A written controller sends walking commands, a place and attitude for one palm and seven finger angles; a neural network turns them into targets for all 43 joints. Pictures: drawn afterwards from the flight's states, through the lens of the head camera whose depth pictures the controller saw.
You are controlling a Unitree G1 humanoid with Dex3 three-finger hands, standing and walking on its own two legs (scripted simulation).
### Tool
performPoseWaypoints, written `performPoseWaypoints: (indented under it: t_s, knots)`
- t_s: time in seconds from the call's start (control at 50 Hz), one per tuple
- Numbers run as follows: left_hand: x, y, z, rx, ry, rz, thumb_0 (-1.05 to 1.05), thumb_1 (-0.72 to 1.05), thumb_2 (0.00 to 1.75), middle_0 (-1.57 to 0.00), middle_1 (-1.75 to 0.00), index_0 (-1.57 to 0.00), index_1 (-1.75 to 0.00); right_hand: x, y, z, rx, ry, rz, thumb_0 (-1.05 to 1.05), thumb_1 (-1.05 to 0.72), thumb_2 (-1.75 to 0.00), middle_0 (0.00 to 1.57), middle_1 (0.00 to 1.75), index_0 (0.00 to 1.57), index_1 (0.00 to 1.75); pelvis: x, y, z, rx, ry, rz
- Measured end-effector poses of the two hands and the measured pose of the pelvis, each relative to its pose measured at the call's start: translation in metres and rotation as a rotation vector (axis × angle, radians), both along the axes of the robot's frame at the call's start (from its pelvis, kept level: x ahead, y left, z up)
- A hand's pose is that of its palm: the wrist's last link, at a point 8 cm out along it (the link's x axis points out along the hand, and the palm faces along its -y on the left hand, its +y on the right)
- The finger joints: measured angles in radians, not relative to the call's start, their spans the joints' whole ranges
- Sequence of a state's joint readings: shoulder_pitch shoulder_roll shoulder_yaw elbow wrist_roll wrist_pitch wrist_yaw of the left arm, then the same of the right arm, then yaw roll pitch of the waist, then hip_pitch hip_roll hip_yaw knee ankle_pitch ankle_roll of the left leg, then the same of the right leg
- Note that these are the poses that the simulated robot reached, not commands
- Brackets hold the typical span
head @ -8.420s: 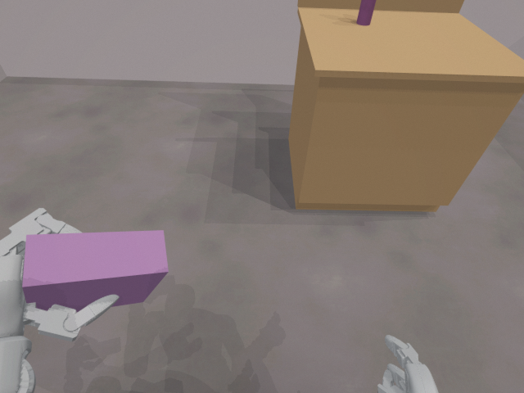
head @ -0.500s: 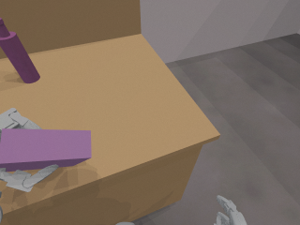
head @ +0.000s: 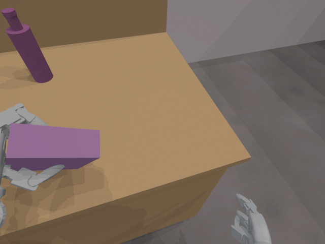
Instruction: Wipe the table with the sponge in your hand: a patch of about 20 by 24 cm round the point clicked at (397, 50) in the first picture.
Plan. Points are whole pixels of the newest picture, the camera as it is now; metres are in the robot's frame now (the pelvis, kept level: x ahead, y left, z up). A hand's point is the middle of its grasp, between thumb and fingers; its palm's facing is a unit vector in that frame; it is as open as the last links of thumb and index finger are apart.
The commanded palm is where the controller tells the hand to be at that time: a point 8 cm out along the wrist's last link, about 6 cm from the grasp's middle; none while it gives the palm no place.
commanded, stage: come to a stop and stand still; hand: left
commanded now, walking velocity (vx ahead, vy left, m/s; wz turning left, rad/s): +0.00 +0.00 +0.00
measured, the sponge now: (64, 151) +0.24 +0.23 +0.14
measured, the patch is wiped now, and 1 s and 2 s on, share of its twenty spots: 0.00 0.00 0.00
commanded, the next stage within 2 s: look again from close up in 0.38 s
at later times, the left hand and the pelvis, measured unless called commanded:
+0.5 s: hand (22, 159) +0.21 +0.28 +0.16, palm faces +0.38 -0.83 -0.41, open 9.5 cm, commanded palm +0.15 +0.30 +0.17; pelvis -0.02 +0.03 +0.00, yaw -2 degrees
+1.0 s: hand (8, 140) +0.23 +0.32 +0.17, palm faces +0.39 -0.79 -0.47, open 9.5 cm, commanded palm +0.16 +0.32 +0.17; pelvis -0.01 +0.05 +0.00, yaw -1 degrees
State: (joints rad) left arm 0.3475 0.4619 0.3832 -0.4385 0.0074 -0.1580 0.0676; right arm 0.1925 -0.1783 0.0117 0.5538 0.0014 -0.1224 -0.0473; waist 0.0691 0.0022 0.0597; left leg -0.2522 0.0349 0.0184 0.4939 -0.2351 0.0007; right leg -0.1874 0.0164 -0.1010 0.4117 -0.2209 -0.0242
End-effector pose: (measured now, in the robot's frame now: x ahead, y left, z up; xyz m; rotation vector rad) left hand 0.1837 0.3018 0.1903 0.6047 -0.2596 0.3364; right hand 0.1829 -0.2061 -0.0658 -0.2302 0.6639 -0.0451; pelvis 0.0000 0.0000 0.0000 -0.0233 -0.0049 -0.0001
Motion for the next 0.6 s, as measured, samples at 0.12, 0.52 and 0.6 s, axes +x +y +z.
performPoseWaypoints:
  t_s: [0.12, 0.52, 0.6]
  knots:
    - [0.01, 0.02, 0.008, -0.065, -0.094, 0.069, 0.0, -0.43, 0.99, -0.8, -1.34, -0.8, -1.34, -0.025, -0.008, -0.011, 0.031, 0.048, 0.013, 0.01, -0.91, -0.9, 0.21, 0.3, 0.2, 0.3, -0.018, 0.002, -0.002, 0.013, -0.012, -0.042]
    - [-0.016, 0.019, -0.017, -0.118, -0.039, -0.025, 0.0, -0.43, 0.99, -0.8, -1.34, -0.79, -1.34, -0.056, 0.004, -0.003, -0.035, 0.053, -0.049, 0.02, -0.91, -0.9, 0.2, 0.3, 0.2, 0.3, -0.017, 0.027, 0.0, -0.003, -0.023, -0.033]
    - [-0.012, 0.018, -0.027, -0.163, -0.022, -0.038, 0.0, -0.43, 0.99, -0.8, -1.34, -0.79, -1.34, -0.04, 0.018, 0.002, -0.023, 0.013, -0.026, 0.02, -0.91, -0.9, 0.2, 0.3, 0.2, 0.3, -0.014, 0.033, 0.0, -0.003, -0.021, -0.033]
